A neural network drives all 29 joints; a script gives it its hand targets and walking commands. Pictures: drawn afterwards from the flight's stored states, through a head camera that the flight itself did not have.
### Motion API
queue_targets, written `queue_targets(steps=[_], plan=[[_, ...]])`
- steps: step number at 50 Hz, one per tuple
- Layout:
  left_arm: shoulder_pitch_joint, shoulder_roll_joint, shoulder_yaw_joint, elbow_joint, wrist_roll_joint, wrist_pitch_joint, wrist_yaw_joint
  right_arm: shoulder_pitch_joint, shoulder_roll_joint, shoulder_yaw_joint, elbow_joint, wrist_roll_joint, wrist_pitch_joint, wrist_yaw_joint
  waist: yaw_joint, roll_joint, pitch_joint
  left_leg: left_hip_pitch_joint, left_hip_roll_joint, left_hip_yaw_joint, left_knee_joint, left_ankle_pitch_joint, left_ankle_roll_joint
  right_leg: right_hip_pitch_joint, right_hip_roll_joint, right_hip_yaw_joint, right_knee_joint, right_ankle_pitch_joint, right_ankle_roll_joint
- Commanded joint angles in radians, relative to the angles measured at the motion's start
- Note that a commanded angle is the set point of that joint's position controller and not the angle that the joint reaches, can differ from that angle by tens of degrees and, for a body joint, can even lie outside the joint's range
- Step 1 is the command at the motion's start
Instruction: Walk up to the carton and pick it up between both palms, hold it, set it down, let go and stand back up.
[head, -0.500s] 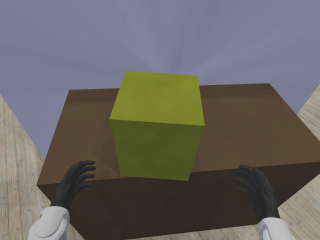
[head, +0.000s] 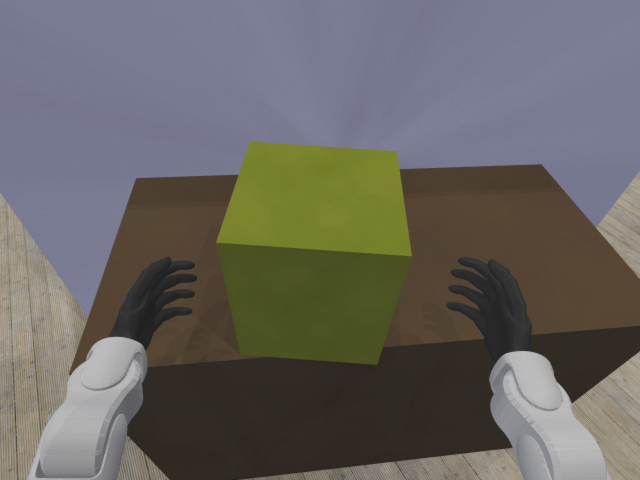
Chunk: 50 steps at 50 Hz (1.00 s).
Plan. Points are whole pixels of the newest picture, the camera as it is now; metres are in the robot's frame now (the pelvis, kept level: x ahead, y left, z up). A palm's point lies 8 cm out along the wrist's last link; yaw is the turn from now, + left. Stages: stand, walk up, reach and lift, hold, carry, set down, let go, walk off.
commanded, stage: reach and lift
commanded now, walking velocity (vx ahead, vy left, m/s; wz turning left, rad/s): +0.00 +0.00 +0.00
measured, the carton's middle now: (315, 257) +0.43 +0.02 +0.04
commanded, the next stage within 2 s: none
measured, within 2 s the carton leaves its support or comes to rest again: neither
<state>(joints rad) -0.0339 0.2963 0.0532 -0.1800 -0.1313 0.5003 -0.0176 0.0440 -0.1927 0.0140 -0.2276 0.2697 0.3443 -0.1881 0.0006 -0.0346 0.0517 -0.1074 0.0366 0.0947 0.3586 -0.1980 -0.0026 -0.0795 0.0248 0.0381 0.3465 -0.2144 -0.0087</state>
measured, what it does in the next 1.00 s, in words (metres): stands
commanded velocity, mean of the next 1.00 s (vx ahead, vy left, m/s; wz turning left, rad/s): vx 0.00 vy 0.00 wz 0.00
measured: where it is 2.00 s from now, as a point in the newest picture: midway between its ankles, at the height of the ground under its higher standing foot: outside the picture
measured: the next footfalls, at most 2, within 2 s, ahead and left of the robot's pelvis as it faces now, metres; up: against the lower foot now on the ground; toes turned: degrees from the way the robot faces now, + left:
none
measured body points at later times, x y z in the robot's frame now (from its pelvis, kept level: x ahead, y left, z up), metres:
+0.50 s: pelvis +0.00 +0.00 +0.00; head +0.02 +0.02 +0.45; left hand +0.36 +0.21 +0.14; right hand +0.35 -0.17 +0.14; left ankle +0.00 +0.12 -0.75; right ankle -0.01 -0.11 -0.75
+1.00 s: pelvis +0.00 +0.00 +0.00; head +0.02 +0.02 +0.45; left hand +0.42 +0.20 +0.18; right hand +0.42 -0.15 +0.17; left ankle +0.00 +0.12 -0.75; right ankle -0.01 -0.11 -0.75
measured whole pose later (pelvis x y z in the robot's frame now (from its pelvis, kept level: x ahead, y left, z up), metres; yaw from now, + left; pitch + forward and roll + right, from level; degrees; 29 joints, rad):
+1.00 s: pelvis +0.00 +0.00 +0.00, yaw +1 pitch -3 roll +0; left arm -0.78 0.30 0.10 0.37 -0.13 0.62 0.00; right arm -0.73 -0.19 -0.04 0.41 0.29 0.44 -0.22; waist 0.00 -0.03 0.08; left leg -0.12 0.04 0.08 0.36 -0.19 0.00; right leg -0.08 0.03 0.03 0.33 -0.21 -0.01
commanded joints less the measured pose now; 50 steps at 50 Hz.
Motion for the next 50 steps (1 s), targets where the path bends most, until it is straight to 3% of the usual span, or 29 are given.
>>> queue_targets(steps=[1, 10, 21, 27, 34, 42, 50], plan=[[-0.379, 0.148, 0.149, -0.158, -0.103, 0.021, -0.017, -0.308, -0.154, -0.117, -0.085, 0.05, 0.027, -0.019, -0.002, 0.082, -0.208, 0.157, -0.021, -0.038, -0.049, 0.259, -0.016, 0.012, -0.006, 0.035, -0.062, 0.349, 0.025], [-0.595, 0.188, 0.171, 0.036, -0.07, 0.098, -0.032, -0.525, -0.177, -0.141, 0.09, 0.04, 0.088, -0.034, -0.04, 0.068, -0.188, 0.096, -0.019, -0.044, -0.072, 0.147, 0.0, 0.018, -0.013, 0.023, -0.07, 0.291, 0.019], [-0.763, 0.211, 0.179, 0.078, -0.049, 0.137, -0.018, -0.712, -0.224, -0.142, 0.177, 0.063, 0.076, -0.044, -0.073, 0.072, -0.35, 0.129, -0.035, -0.055, -0.016, 0.341, -0.018, 0.082, 0.008, 0.005, -0.035, 0.51, 0.032], [-0.871, 0.228, 0.177, 0.122, -0.048, 0.145, -0.005, -0.821, -0.247, -0.157, 0.255, 0.064, 0.077, -0.046, -0.088, 0.074, -0.368, 0.126, -0.034, -0.061, -0.011, 0.345, -0.022, 0.077, 0.014, -0.004, -0.03, 0.514, 0.033], [-1.042, 0.254, 0.168, 0.264, -0.048, 0.129, 0.007, -0.999, -0.251, -0.161, 0.371, 0.054, 0.067, -0.041, -0.095, 0.064, -0.396, 0.092, -0.035, -0.063, -0.011, 0.297, -0.013, 0.067, 0.011, -0.016, -0.024, 0.502, 0.04], [-1.186, 0.257, 0.131, 0.439, -0.047, 0.1, 0.018, -1.155, -0.269, -0.164, 0.533, 0.047, 0.055, -0.035, -0.123, 0.067, -0.434, 0.098, -0.034, -0.074, 0.007, 0.318, -0.016, 0.05, 0.012, -0.032, -0.018, 0.544, 0.042], [-1.32, 0.256, 0.087, 0.54, -0.051, 0.053, 0.031, -1.293, -0.267, -0.171, 0.667, 0.035, 0.03, -0.037, -0.156, 0.079, -0.518, 0.127, -0.036, -0.081, 0.029, 0.369, -0.029, 0.049, 0.012, -0.041, -0.011, 0.628, 0.049]])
